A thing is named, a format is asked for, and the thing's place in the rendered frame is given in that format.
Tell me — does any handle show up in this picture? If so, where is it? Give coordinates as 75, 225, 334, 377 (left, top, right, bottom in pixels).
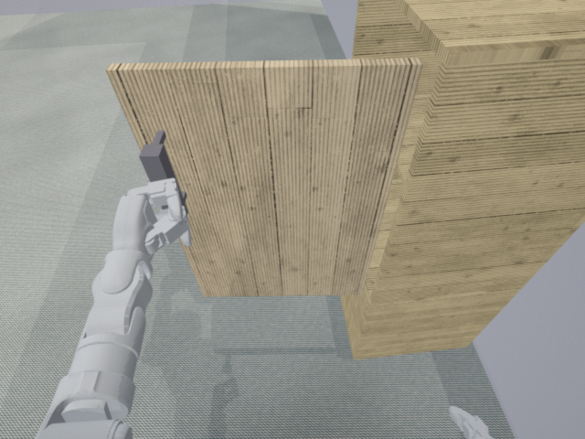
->
139, 131, 188, 214

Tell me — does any robot right hand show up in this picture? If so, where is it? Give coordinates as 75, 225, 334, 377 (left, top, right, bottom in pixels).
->
449, 406, 496, 439

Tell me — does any left robot forearm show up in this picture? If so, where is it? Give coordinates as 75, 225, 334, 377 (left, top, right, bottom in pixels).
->
35, 249, 153, 439

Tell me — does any left robot upper arm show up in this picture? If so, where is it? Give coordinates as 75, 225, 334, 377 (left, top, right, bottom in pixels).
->
38, 419, 133, 439

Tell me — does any cupboard door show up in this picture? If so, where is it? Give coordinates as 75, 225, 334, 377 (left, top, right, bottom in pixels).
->
106, 58, 423, 297

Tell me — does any robot left hand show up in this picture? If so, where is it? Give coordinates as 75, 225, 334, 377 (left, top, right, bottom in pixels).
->
112, 178, 192, 262

